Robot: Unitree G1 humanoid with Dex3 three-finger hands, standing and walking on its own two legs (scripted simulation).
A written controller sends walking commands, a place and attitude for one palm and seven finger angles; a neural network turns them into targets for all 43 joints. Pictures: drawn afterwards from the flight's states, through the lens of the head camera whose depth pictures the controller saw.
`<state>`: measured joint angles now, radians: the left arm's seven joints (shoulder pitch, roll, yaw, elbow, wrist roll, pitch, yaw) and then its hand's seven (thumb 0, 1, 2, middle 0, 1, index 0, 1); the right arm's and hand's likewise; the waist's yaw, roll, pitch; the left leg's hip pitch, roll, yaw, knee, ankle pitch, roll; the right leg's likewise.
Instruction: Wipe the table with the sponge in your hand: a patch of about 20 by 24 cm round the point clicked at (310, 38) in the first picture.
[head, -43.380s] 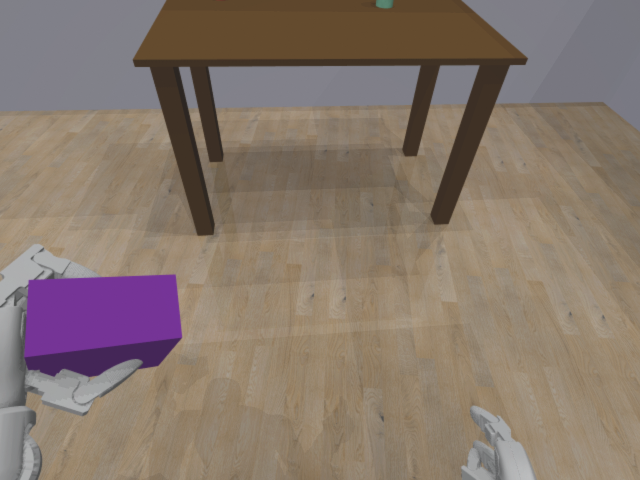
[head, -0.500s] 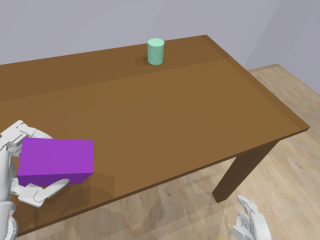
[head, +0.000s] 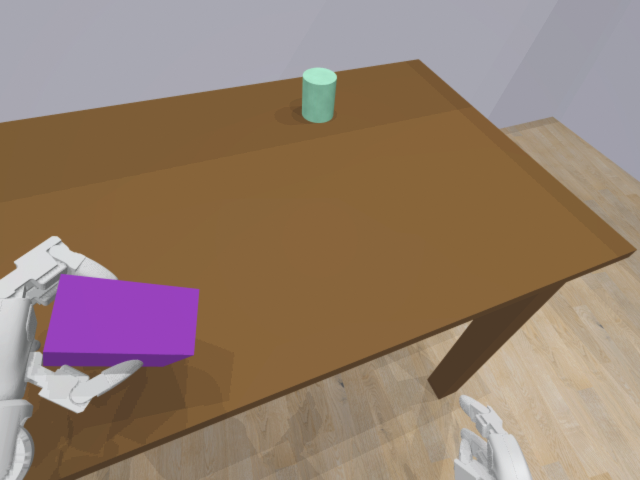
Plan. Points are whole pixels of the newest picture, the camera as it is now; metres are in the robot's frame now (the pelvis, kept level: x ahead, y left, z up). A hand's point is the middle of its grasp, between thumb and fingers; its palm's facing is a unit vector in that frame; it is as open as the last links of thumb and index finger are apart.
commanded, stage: come to a stop and stand still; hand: left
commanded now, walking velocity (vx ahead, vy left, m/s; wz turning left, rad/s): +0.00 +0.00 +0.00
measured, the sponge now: (140, 329) +0.23 +0.20 +0.11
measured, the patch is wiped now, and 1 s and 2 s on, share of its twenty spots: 0.00 0.00 0.00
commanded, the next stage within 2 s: look again from close up in 0.32 s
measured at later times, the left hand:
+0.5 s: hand (63, 319) +0.22 +0.26 +0.15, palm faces +0.38 -0.84 -0.38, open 10.3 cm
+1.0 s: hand (90, 328) +0.21 +0.23 +0.16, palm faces +0.38 -0.84 -0.38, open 10.3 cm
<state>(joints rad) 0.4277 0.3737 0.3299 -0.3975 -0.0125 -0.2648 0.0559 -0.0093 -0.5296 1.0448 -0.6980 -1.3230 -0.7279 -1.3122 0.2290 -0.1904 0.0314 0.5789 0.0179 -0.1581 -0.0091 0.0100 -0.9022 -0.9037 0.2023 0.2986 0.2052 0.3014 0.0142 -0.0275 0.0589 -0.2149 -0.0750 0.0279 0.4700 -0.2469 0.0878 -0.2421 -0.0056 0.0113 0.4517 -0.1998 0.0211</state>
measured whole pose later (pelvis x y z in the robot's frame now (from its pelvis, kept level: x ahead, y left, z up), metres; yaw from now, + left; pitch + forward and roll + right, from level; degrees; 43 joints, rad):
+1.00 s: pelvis -0.01 -0.02 +0.00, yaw +1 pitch -2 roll -1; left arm 0.42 0.37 0.35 -0.44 -0.03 -0.20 0.10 -0.01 -0.53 1.05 -0.70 -1.32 -0.73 -1.31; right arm 0.21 -0.20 0.02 0.57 0.02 -0.12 -0.04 0.01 -0.90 -0.90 0.20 0.30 0.21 0.30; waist 0.02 -0.03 0.06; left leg -0.19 -0.05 0.00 0.43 -0.22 0.05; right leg -0.21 0.02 -0.01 0.39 -0.16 -0.01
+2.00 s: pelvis +0.00 -0.07 +0.00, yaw +1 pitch -1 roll -1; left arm 0.48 0.36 0.33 -0.47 -0.06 -0.13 0.13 -0.01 -0.53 1.05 -0.70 -1.32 -0.73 -1.31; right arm 0.18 -0.22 0.00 0.58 0.04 -0.08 -0.05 0.01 -0.90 -0.90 0.20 0.30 0.20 0.30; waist 0.01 0.01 0.05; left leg -0.20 0.02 -0.03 0.46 -0.25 -0.01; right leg -0.19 0.09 -0.05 0.38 -0.17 -0.07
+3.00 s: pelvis -0.01 -0.02 +0.00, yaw +0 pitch -1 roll -1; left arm 0.43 0.36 0.32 -0.39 -0.02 -0.26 0.05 -0.01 -0.53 1.05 -0.70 -1.32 -0.73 -1.32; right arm 0.22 -0.21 0.02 0.57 0.02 -0.16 -0.02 0.01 -0.90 -0.90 0.20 0.30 0.21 0.30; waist 0.01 -0.02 0.04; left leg -0.22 -0.05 0.03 0.47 -0.24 0.06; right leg -0.24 0.02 0.00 0.44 -0.18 0.00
